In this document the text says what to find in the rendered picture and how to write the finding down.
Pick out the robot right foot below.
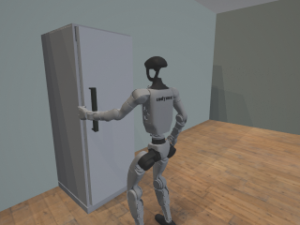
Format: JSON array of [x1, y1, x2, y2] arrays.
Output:
[[155, 214, 176, 225]]

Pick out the left robot forearm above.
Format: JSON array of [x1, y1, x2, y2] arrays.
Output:
[[84, 109, 119, 122]]

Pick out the robot right hand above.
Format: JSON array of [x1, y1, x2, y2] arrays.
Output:
[[166, 135, 177, 146]]

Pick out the fridge door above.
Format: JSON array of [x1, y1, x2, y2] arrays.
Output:
[[75, 26, 135, 206]]

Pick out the robot left hand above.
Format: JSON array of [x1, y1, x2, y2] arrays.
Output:
[[78, 106, 102, 120]]

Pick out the right robot upper arm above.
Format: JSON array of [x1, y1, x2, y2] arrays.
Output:
[[169, 87, 188, 123]]

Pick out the left robot upper arm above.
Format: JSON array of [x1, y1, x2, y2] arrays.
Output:
[[114, 88, 150, 121]]

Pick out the right robot forearm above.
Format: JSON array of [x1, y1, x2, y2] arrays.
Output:
[[170, 120, 187, 139]]

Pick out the humanoid robot torso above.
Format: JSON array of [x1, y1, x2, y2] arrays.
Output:
[[141, 84, 173, 162]]

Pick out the handle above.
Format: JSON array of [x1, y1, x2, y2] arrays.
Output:
[[88, 87, 98, 132]]

